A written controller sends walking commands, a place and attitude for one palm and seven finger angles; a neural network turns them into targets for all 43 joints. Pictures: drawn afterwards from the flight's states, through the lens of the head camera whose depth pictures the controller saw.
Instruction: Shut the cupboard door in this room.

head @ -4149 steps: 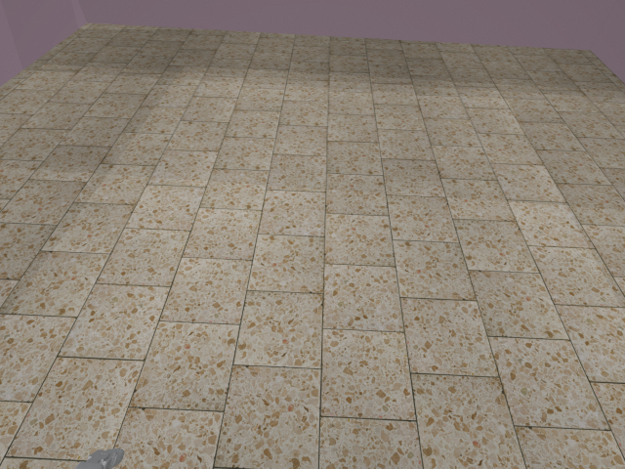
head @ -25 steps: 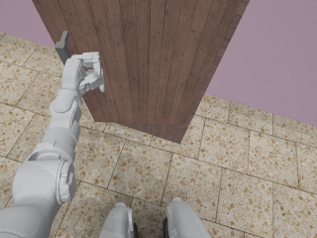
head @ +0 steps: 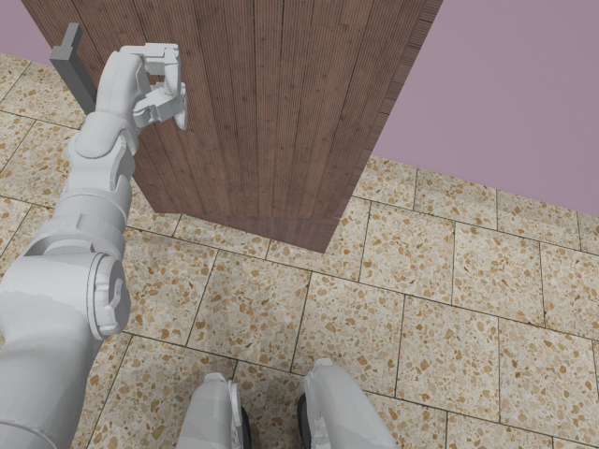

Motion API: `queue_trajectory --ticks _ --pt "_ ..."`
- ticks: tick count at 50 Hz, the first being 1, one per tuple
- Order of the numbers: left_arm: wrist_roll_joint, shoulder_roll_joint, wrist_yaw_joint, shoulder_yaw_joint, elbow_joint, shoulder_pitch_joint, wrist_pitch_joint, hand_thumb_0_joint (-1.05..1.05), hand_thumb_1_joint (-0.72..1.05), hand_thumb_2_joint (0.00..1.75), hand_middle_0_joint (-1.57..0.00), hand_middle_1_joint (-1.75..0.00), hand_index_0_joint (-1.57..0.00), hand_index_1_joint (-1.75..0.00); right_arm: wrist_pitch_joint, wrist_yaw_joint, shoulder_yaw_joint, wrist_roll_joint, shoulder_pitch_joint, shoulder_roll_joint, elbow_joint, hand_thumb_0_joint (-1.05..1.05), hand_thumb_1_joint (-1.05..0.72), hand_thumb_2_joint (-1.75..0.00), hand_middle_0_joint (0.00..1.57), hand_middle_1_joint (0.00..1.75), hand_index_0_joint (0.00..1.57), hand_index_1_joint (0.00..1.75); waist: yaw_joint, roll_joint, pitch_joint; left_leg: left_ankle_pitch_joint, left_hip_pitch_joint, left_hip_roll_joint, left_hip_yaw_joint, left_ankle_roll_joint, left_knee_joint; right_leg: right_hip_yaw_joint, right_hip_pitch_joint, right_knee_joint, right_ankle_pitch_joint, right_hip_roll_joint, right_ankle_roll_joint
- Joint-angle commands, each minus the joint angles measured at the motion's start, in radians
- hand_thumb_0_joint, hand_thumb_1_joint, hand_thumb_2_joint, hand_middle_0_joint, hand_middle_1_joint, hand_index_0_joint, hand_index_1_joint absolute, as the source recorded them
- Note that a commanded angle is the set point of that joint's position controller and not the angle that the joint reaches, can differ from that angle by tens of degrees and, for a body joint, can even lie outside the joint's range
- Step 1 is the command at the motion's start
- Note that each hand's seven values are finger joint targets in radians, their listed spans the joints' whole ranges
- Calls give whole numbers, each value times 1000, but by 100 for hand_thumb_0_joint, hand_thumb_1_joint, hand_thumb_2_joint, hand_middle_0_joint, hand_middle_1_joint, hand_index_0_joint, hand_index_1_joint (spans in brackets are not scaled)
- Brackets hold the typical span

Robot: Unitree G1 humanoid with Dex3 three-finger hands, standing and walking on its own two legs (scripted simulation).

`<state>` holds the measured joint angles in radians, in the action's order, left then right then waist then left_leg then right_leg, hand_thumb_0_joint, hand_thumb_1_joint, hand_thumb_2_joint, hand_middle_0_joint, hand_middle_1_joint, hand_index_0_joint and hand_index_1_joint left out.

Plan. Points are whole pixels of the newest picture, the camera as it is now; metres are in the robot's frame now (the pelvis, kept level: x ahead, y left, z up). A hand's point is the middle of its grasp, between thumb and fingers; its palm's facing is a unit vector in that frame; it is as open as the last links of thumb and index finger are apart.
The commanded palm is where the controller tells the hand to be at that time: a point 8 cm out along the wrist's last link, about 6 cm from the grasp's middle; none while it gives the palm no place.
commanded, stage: push the door shut along its arc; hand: left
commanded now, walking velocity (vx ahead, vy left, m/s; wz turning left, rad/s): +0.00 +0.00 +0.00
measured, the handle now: (92, 85) +0.57 +0.19 +0.07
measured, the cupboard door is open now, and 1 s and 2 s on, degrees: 15 0 0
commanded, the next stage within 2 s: pull the fist back off the door in 0.46 s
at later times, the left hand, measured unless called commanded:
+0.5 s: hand (204, 69) +0.58 +0.05 +0.09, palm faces -0.38 -0.92 -0.04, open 3.4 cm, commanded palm +0.60 +0.07 +0.08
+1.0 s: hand (225, 67) +0.59 +0.03 +0.08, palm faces +0.07 -1.00 -0.03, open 3.0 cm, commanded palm +0.54 +0.07 +0.08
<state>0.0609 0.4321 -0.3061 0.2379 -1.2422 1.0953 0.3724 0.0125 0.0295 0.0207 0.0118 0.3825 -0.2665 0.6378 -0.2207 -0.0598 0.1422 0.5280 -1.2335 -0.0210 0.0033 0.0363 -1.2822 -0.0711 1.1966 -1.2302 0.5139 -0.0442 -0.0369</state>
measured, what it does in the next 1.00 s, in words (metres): stands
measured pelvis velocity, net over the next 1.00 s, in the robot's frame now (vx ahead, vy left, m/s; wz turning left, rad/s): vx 0.02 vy -0.01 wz -0.01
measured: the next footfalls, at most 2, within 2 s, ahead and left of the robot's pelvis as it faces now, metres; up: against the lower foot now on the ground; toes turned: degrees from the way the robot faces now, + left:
none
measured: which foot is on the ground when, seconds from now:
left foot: down 0.00-1.00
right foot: down 0.00-1.00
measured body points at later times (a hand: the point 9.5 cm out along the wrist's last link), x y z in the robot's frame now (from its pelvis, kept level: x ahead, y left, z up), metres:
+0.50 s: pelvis -0.01 +0.00 -0.02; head +0.18 +0.01 +0.39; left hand +0.59 +0.10 +0.09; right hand -0.05 -0.27 -0.12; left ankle +0.03 +0.10 -0.62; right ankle +0.03 -0.10 -0.62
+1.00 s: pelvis +0.02 -0.01 +0.01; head +0.19 -0.01 +0.42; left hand +0.58 +0.08 +0.08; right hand -0.05 -0.24 -0.10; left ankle +0.03 +0.10 -0.62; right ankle +0.03 -0.10 -0.62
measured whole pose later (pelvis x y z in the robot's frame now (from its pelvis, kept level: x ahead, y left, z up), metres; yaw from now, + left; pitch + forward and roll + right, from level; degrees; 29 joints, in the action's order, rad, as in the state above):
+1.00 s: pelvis +0.02 -0.01 +0.01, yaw -1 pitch +31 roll -2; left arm -0.10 0.29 0.26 0.32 -1.30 1.18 0.42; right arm 0.00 0.14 0.01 0.11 0.47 -0.22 0.65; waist -0.27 -0.08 0.16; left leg 0.52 -1.24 -0.03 0.01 0.02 -1.23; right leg -0.06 1.22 -1.18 0.51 -0.06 -0.05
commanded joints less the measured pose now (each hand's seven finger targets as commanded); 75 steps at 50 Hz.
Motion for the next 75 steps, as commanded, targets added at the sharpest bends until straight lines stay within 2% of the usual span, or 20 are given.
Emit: queue_trajectory --ticks 1,2,3,6,9,11,15,28,29,32,34,36,39,43,48,53,60,61,67,75 --pt "15 138 -12 -19 229 605 52 0 90 90 -130 -150 -130 -150 -29 -10 -63 3 196 -183 -27 0 -90 -90 20 30 20 30 -79 -113 546 -367 451 5 -99 12 98 61 -171 158 -295 -12 1" --pt "13 156 -16 -5 197 589 46 0 90 90 -130 -150 -130 -150 -30 -10 -63 2 194 -188 -21 0 -90 -90 20 30 20 30 -73 -111 546 -361 448 4 -102 9 96 60 -164 160 -283 -11 0" --pt "11 146 -21 -24 189 620 39 0 90 90 -130 -150 -130 -150 -31 -12 -60 3 199 -189 -15 0 -90 -90 20 30 20 30 -93 -92 535 -353 441 1 -108 12 93 56 -149 158 -274 -14 1" --pt "12 136 -29 -34 214 674 34 0 90 90 -130 -150 -130 -150 -44 -12 -63 8 211 -189 -10 0 -90 -90 20 30 20 30 -95 -161 578 -392 496 2 -114 11 83 51 -108 147 -281 -14 -4" --pt "11 166 -39 -17 161 693 5 0 90 90 -130 -150 -130 -150 -47 -15 -57 9 215 -192 2 0 -90 -90 20 30 20 30 -112 -106 549 -360 422 3 -105 16 68 57 -134 153 -276 -18 1" --pt "6 172 -44 -16 161 712 -1 0 90 90 -130 -150 -130 -150 -54 -16 -55 10 220 -191 1 0 -90 -90 20 30 20 30 -109 -145 561 -370 419 5 -102 17 60 58 -122 142 -283 -20 -5" --pt "-5 178 -54 -18 134 729 -20 0 90 90 -130 -150 -130 -150 -63 -16 -54 14 224 -192 8 0 -90 -90 20 30 20 30 -119 -133 566 -363 398 4 -102 16 47 55 -118 138 -275 -23 -4" --pt "-50 201 -62 -30 68 906 -83 0 90 90 -130 -150 -130 -150 -91 -23 -47 31 265 -199 46 0 -90 -90 20 30 20 30 -183 -190 575 -360 371 0 -112 24 -10 38 -2 104 -247 -33 -5" --pt "26 257 134 189 89 863 -96 0 90 90 -130 -150 -130 -150 -92 -14 -29 53 320 -182 3 0 -90 -90 20 30 20 30 -115 -209 597 -345 338 -20 -126 11 19 39 -47 104 -239 -20 -2" --pt "-23 97 397 155 97 762 -80 0 90 90 -130 -150 -130 -150 -85 41 -45 88 320 -167 -10 0 -90 -90 20 30 20 30 -107 -178 633 -383 380 -21 -133 -5 47 25 -49 103 -258 -15 15" --pt "-118 71 562 139 168 750 -17 0 90 90 -130 -150 -130 -150 -78 77 -56 115 323 -157 -10 0 -90 -90 20 30 20 30 -92 -202 655 -409 400 -19 -117 -14 46 24 -57 105 -282 -14 20" --pt "-222 50 634 78 170 795 36 0 90 90 -130 -150 -130 -150 -61 101 -73 128 338 -162 18 0 -90 -90 20 30 20 30 -126 -188 657 -422 417 -19 -120 -13 41 23 -43 107 -292 -14 23" --pt "-237 52 619 38 172 801 64 0 90 90 -130 -150 -130 -150 -40 112 -86 115 336 -169 22 0 -90 -90 20 30 20 30 -136 -154 660 -356 411 -5 -97 -7 79 41 -146 161 -291 -14 25" --pt "-166 85 566 90 207 746 98 0 90 90 -130 -150 -130 -150 -31 100 -81 99 319 -161 8 0 -90 -90 20 30 20 30 -89 -179 707 -398 458 6 -87 -12 117 47 -242 171 -359 -14 19" --pt "-155 -4 571 74 136 499 128 0 90 90 -130 -150 -130 -150 -18 105 -80 94 302 -147 -3 0 -90 -90 20 30 20 30 -54 -76 569 -395 398 10 -57 -10 155 49 -303 197 -407 -14 22" --pt "-123 -102 570 37 156 354 158 0 90 90 -130 -150 -130 -150 -7 105 -95 84 278 -141 -13 0 -90 -90 20 30 20 30 -37 28 506 -385 362 24 -28 -6 179 63 -385 222 -473 -10 26" --pt "-116 -195 569 -42 363 246 253 0 90 90 -130 -150 -130 -150 3 100 -116 81 218 -119 -31 0 -90 -90 20 30 20 30 12 -14 575 -457 456 35 -5 -13 185 77 -458 214 -589 3 27" --pt "-118 -235 567 -85 382 252 258 0 90 90 -130 -150 -130 -150 4 99 -116 80 215 -117 -30 0 -90 -90 20 30 20 30 3 -21 568 -470 483 34 -9 -12 186 72 -438 213 -593 4 26" --pt "-104 -264 579 -116 407 206 253 0 90 90 -130 -150 -130 -150 19 78 -118 66 152 -112 -32 0 -90 -90 20 30 20 30 8 15 532 -406 489 36 -5 -12 204 77 -444 236 -541 12 33" --pt "-114 -229 594 -90 299 212 269 0 90 90 -130 -150 -130 -150 15 60 -103 67 93 -105 -25 0 -90 -90 20 30 20 30 10 68 456 -288 383 49 2 -6 207 102 -456 251 -460 21 42"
